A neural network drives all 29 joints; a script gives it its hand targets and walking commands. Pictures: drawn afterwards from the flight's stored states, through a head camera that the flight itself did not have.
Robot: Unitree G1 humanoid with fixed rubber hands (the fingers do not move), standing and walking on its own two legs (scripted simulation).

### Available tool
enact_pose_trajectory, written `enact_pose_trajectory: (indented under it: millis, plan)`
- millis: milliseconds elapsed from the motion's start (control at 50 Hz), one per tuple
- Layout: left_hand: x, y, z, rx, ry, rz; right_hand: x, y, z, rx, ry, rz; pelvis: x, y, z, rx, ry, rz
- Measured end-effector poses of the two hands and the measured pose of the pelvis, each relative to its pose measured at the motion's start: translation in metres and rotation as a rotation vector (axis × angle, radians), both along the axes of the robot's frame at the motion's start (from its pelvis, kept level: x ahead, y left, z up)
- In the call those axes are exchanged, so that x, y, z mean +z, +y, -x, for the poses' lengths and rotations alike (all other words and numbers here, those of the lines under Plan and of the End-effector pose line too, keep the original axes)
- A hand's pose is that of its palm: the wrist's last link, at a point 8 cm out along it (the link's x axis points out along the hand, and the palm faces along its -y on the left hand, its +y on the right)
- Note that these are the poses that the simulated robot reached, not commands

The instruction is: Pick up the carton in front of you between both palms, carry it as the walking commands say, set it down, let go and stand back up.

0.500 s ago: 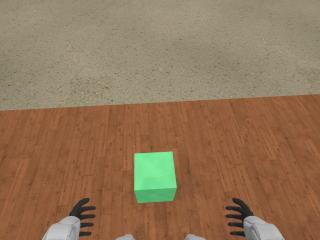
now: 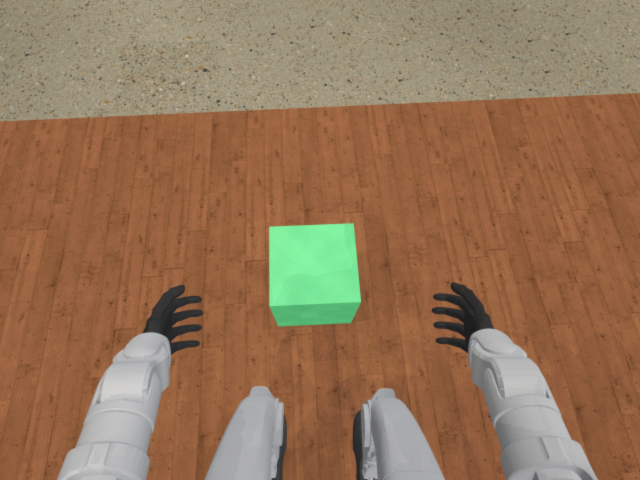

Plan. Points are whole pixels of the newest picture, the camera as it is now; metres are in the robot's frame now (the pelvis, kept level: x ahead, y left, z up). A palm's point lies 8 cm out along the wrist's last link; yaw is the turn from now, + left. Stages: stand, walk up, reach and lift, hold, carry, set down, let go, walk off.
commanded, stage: reach and lift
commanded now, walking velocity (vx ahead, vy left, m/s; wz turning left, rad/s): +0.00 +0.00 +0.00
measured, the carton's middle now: (313, 278) +0.52 +0.02 -0.57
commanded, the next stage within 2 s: none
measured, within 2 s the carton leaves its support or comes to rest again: neither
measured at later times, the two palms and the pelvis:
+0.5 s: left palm (192, 221) +0.47 +0.21 -0.12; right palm (435, 213) +0.49 -0.17 -0.12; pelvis -0.03 +0.00 -0.04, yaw +0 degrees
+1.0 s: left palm (217, 235) +0.50 +0.21 -0.26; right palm (408, 229) +0.53 -0.16 -0.27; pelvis -0.01 +0.00 -0.12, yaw +0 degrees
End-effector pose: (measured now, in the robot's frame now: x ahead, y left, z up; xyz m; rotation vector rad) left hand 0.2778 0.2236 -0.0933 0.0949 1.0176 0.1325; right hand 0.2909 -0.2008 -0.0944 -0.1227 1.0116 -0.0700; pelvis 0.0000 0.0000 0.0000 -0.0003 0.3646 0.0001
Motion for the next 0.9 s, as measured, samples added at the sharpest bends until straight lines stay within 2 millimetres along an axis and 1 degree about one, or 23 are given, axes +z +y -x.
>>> enact_pose_trajectory:
  millis: [80,180,300,420,520,600,680,780,840,900]
  plan:
    - [-0.002,-0.005,-0.03,0.012,-0.029,0.008,-0.002,0.008,-0.03,-0.004,-0.025,-0.01,-0.007,0.0,0.013,0.0,0.016,-0.001]
    - [-0.008,-0.011,-0.065,0.031,-0.078,0.008,-0.008,0.017,-0.067,-0.011,-0.073,-0.01,-0.016,0.0,0.027,0.0,0.054,-0.002]
    - [-0.018,-0.014,-0.111,0.055,-0.158,0.002,-0.017,0.024,-0.117,-0.021,-0.149,-0.005,-0.027,0.0,0.038,-0.002,0.132,-0.002]
    - [-0.025,-0.011,-0.16,0.076,-0.245,0.004,-0.024,0.028,-0.168,-0.03,-0.233,-0.012,-0.037,0.0,0.038,0.0,0.236,-0.001]
    - [-0.032,-0.008,-0.197,0.085,-0.317,0.009,-0.031,0.029,-0.207,-0.027,-0.302,-0.023,-0.041,0.0,0.032,0.002,0.328,0.002]
    - [-0.038,-0.007,-0.223,0.081,-0.364,0.01,-0.037,0.03,-0.234,-0.019,-0.347,-0.027,-0.041,0.0,0.024,0.004,0.394,0.003]
    - [-0.045,-0.006,-0.238,0.072,-0.391,0.008,-0.045,0.031,-0.25,-0.01,-0.374,-0.03,-0.038,0.0,0.015,0.004,0.451,0.002]
    - [-0.064,-0.007,-0.241,0.071,-0.387,0.012,-0.065,0.032,-0.253,-0.01,-0.372,-0.037,-0.04,0.0,0.004,0.002,0.513,0.0]
    - [-0.083,-0.009,-0.239,0.073,-0.374,0.015,-0.085,0.033,-0.25,-0.014,-0.36,-0.038,-0.051,0.0,0.001,0.001,0.544,-0.001]
    - [-0.11,-0.011,-0.235,0.076,-0.356,0.014,-0.112,0.035,-0.245,-0.016,-0.343,-0.037,-0.069,0.0,0.001,0.002,0.568,-0.001]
